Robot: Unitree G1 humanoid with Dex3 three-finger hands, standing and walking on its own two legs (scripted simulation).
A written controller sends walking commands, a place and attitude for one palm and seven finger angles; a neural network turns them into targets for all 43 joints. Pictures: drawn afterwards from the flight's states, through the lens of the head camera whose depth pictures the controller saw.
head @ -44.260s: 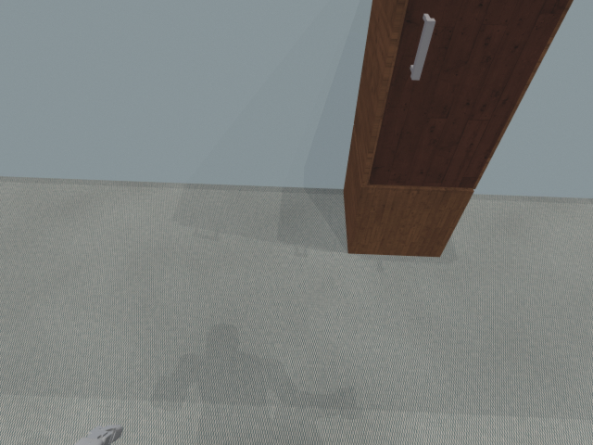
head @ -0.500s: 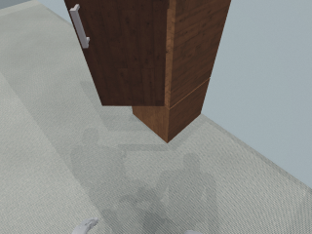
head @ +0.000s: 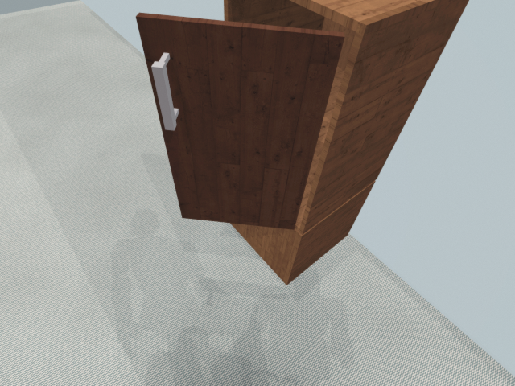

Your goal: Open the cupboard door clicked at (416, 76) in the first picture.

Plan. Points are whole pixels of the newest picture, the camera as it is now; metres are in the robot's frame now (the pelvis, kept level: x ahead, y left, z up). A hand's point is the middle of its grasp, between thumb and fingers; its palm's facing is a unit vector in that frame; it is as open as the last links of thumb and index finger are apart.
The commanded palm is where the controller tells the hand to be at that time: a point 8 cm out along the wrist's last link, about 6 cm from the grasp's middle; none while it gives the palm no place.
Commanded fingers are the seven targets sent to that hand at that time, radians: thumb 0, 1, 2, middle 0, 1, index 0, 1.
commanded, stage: come to a stop and stand still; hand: left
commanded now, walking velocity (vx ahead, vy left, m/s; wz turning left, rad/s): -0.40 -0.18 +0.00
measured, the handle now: (168, 93) +0.59 +0.23 +0.12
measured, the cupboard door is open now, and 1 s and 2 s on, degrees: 45 45 45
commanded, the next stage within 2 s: look again from close up in 1.80 s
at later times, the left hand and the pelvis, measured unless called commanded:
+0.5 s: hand out of the picture +0.09 +0.13 -0.15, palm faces +0.04 -0.97 -0.26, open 7.3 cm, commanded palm none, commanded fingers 0.00 0.90 0.90 -0.20 -0.30 -0.20 -0.30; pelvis +0.02 -0.05 +0.01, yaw +0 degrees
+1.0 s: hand out of the picture -0.01 +0.18 -0.17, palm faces +0.05 -0.98 -0.18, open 7.4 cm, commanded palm none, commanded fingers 0.00 0.90 0.90 -0.20 -0.30 -0.20 -0.30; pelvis +0.01 +0.00 +0.01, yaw +0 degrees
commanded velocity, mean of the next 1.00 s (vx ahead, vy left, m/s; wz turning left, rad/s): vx -0.06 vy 0.04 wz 0.00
